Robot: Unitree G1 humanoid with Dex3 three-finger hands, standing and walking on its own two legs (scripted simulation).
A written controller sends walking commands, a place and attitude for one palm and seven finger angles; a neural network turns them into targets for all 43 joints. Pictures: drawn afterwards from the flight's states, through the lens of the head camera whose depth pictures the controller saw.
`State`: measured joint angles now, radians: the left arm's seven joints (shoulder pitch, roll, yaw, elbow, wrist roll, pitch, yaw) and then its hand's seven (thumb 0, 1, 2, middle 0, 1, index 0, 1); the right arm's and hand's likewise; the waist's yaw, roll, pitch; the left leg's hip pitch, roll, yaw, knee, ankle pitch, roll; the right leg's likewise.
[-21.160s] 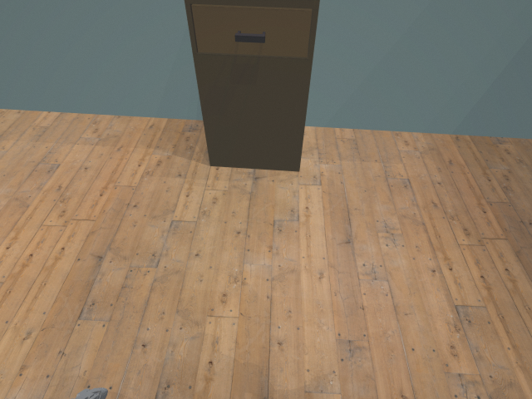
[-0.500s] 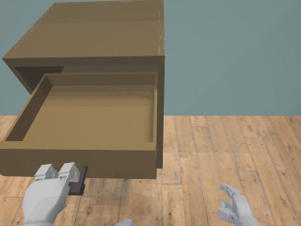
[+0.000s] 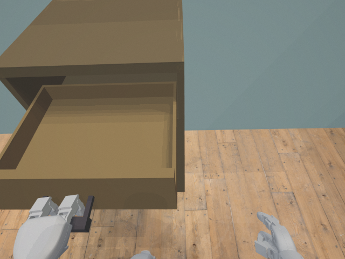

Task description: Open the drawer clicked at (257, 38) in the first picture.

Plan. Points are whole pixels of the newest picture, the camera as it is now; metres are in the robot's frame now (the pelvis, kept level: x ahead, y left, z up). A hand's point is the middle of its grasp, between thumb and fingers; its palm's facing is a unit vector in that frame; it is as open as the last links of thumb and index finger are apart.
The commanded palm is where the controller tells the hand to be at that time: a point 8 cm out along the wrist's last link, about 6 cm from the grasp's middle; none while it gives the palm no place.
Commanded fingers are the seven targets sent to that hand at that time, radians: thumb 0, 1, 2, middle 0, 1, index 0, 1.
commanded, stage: open the thumb to release the handle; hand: left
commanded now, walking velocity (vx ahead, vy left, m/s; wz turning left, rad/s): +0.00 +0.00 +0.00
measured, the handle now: (63, 212) +0.21 +0.25 +0.03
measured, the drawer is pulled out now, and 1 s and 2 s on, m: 0.30 0.30 0.30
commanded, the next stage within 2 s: lift the hand off the handle in 0.46 s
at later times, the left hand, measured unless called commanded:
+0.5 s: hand (58, 244) +0.16 +0.24 +0.02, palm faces +0.00 -0.09 -1.00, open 12.6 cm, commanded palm +0.14 +0.25 +0.07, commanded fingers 0.00 -0.50 0.30 -0.30 -1.20 -0.30 -1.20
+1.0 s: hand (62, 234) +0.17 +0.24 +0.02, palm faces +0.00 -0.09 -1.00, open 13.6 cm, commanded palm +0.16 +0.24 +0.09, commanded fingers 0.00 -0.50 0.30 -0.30 -1.20 -0.30 -1.20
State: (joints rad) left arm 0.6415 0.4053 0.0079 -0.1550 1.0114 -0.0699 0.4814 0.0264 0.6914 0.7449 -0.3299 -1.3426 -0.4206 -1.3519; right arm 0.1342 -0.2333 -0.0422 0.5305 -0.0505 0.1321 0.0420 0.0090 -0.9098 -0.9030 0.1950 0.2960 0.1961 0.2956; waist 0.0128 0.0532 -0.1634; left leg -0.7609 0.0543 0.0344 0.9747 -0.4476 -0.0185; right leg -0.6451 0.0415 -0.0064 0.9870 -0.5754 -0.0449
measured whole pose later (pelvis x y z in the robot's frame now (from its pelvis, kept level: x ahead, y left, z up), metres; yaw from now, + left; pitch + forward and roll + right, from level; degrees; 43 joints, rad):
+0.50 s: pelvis -0.02 -0.01 +0.01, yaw +2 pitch +11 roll +0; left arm 0.51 0.39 -0.01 -0.08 1.01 -0.06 0.43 0.00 -0.30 0.38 -0.34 -1.22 -0.34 -1.22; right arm 0.13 -0.23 -0.02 0.54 -0.03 0.11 0.00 0.01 -0.91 -0.90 0.20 0.30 0.20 0.30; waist 0.04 0.06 -0.14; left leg -0.72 0.04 0.00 0.94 -0.40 -0.03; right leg -0.60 0.04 -0.04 0.96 -0.54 -0.06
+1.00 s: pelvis -0.03 -0.01 +0.01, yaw +2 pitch +10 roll +0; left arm 0.35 0.40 -0.04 0.03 1.00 -0.04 0.41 0.00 -0.48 0.30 -0.36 -1.21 -0.35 -1.23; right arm 0.16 -0.22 -0.02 0.59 -0.02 0.10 -0.03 0.01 -0.91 -0.90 0.20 0.30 0.20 0.30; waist 0.04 0.08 -0.13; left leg -0.72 0.04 -0.02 0.91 -0.36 -0.02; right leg -0.59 0.04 -0.06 0.94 -0.51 -0.06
